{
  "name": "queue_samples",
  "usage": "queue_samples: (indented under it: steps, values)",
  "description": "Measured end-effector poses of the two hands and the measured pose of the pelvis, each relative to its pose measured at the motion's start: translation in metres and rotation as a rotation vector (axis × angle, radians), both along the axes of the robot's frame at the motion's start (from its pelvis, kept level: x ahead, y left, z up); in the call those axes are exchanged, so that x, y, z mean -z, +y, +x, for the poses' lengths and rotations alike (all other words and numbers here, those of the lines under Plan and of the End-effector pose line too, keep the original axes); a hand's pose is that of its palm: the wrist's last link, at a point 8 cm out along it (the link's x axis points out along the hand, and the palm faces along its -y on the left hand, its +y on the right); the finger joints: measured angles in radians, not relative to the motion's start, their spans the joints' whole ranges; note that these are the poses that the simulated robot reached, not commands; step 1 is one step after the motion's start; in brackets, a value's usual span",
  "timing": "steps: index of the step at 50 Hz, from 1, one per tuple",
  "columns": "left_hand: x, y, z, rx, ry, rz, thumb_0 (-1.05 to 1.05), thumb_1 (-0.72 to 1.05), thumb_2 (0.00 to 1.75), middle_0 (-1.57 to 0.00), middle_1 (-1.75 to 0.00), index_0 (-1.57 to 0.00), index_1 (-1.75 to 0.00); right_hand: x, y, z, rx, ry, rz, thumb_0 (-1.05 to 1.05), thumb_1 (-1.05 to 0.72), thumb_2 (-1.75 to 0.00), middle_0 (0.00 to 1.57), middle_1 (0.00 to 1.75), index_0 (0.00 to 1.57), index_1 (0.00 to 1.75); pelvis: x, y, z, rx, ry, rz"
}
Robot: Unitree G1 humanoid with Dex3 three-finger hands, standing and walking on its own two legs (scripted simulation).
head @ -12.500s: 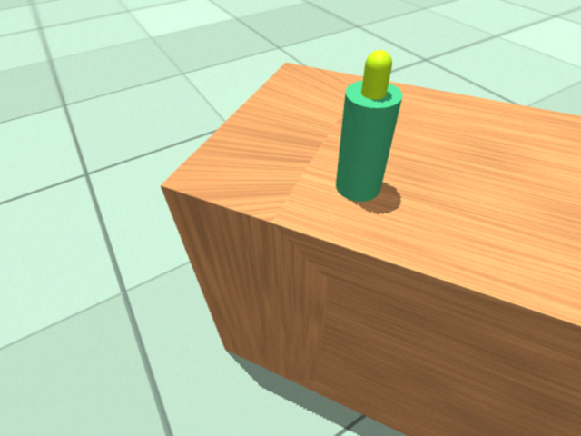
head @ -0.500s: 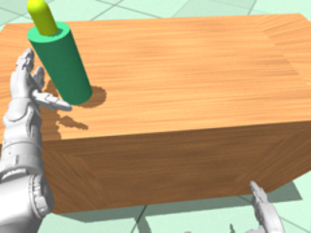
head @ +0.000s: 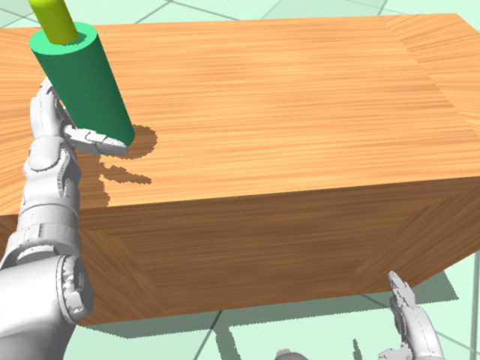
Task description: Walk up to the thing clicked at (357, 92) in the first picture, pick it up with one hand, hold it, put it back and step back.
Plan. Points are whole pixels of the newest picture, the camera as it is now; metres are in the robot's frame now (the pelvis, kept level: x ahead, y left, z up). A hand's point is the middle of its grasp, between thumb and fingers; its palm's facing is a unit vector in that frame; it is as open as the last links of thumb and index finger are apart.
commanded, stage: close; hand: left
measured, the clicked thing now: (83, 78) +0.52 +0.19 +0.19
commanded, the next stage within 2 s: settle in 0.42 s
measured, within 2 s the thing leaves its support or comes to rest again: leaves its support in 1.18 s
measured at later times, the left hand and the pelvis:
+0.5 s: hand (88, 112) +0.51 +0.20 +0.14, palm faces +0.16 -0.99 +0.00, open 11.2 cm; pelvis +0.01 +0.01 +0.00, yaw -1 degrees
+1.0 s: hand (93, 116) +0.50 +0.19 +0.14, palm faces +0.14 -0.99 -0.04, open 11.5 cm; pelvis +0.02 +0.00 +0.01, yaw +0 degrees
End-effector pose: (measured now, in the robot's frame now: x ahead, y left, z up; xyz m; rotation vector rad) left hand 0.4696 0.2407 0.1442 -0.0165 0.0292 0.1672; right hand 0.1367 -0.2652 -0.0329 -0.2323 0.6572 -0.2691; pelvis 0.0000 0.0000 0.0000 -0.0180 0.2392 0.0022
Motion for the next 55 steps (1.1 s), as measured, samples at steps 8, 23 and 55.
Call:
queue_samples:
  steps: [8, 23, 55]
  values:
    - [0.0, 0.003, 0.002, 0.001, -0.005, 0.009, -0.01, -0.55, 0.19, -0.49, -0.36, -0.52, -0.35, -0.001, 0.007, 0.001, -0.019, -0.006, 0.001, -0.01, 0.52, -0.04, 0.05, 0.06, 0.05, 0.05, 0.001, 0.002, -0.002, 0.0, 0.011, -0.003]
    - [0.001, 0.012, 0.011, 0.006, -0.02, 0.018, -0.01, -0.4, 0.61, -0.77, -0.73, -0.79, -0.73, 0.008, 0.016, 0.001, -0.009, 0.04, 0.028, -0.01, 0.51, -0.04, 0.05, 0.06, 0.05, 0.05, 0.002, 0.009, 0.009, 0.009, 0.033, -0.008]
    - [-0.006, -0.002, -0.01, 0.022, 0.056, 0.051, -0.01, -0.61, 0.99, -0.67, -1.04, -0.68, -1.05, 0.011, 0.021, 0.023, -0.032, 0.023, 0.082, -0.01, 0.51, -0.06, 0.05, 0.06, 0.05, 0.05, -0.008, 0.002, 0.018, -0.003, -0.03, -0.001]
